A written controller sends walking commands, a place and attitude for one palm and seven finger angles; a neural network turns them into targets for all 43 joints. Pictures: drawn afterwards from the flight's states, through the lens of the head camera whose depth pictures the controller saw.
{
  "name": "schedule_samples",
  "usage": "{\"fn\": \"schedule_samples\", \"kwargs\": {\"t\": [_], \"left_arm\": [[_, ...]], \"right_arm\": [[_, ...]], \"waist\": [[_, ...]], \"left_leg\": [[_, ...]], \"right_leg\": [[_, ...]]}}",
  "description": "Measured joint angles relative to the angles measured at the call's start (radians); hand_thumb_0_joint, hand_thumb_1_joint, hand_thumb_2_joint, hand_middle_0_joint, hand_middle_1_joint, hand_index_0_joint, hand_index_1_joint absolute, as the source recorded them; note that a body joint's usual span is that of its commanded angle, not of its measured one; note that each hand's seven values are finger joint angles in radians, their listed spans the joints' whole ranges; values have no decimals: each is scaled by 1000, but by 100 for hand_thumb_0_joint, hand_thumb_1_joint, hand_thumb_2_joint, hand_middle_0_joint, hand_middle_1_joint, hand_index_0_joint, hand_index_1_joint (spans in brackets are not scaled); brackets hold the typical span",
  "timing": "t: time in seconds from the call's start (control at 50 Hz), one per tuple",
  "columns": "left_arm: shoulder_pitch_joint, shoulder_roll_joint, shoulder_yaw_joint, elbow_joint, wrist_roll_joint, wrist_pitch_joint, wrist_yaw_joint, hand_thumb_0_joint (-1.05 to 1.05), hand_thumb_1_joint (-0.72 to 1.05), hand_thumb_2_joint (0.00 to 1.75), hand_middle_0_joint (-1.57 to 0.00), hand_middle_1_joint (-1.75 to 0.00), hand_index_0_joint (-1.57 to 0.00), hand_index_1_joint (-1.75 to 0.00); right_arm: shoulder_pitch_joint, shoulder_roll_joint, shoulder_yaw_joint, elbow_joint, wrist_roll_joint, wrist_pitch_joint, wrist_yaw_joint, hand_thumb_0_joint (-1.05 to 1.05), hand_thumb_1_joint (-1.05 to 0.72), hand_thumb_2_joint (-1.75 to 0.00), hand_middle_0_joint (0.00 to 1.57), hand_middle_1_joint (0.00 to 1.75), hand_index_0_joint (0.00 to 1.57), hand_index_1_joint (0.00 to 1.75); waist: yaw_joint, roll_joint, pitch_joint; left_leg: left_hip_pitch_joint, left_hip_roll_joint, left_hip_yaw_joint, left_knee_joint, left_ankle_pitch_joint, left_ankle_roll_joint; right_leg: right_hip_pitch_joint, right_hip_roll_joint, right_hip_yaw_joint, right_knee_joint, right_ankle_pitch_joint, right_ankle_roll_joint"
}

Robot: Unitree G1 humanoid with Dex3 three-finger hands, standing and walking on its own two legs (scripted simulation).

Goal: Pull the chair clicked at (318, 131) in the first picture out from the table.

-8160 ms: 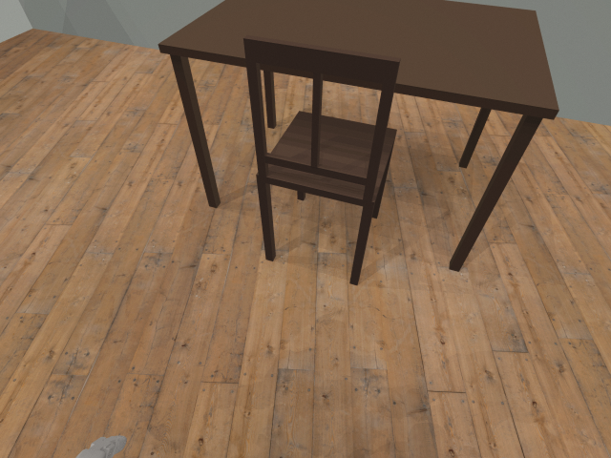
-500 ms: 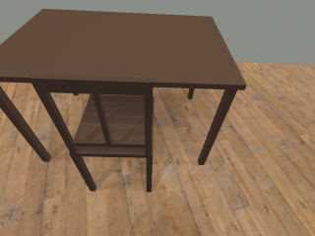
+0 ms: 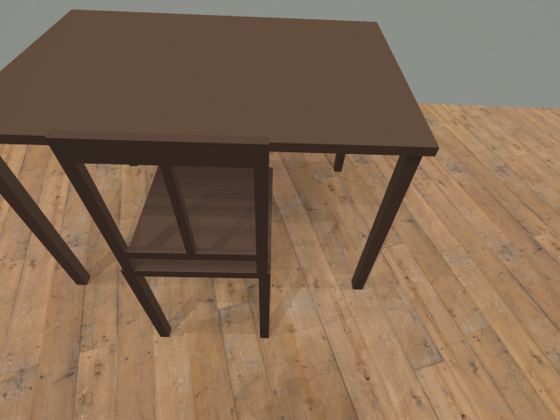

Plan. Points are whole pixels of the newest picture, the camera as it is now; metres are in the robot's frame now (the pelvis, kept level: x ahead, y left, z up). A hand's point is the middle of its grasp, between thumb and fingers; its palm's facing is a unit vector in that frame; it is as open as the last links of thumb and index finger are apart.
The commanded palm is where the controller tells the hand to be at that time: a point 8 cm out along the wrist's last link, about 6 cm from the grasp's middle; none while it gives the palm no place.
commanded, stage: look again from close up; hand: left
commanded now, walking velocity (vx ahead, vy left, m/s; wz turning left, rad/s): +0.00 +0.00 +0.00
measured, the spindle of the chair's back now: (180, 212) +0.52 +0.25 -0.09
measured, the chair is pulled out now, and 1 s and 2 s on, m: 0.00 0.00 0.00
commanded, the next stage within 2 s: shuffle to correct the standing spot in 0.78 s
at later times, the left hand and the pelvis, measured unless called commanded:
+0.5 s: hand out of the picture -0.02 +0.14 -0.18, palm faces +0.06 -0.99 -0.12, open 7.4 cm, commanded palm none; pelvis +0.01 -0.01 +0.00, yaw +0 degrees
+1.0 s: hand out of the picture -0.02 +0.13 -0.18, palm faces +0.06 -0.99 -0.13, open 7.4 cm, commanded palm none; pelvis +0.01 -0.01 +0.00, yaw +0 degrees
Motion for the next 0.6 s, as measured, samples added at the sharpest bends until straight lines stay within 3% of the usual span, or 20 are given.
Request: {"fn": "schedule_samples", "kwargs": {"t": [0.6], "left_arm": [[-7,1,1,3,0,-2,-1,0,91,89,-19,-30,-20,-30]], "right_arm": [[-2,-3,1,4,-1,-2,-5,1,-91,-89,20,30,20,30]], "waist": [[1,-1,-4]], "left_leg": [[18,11,-5,-4,-12,-12]], "right_leg": [[17,11,-5,1,-17,-10]]}}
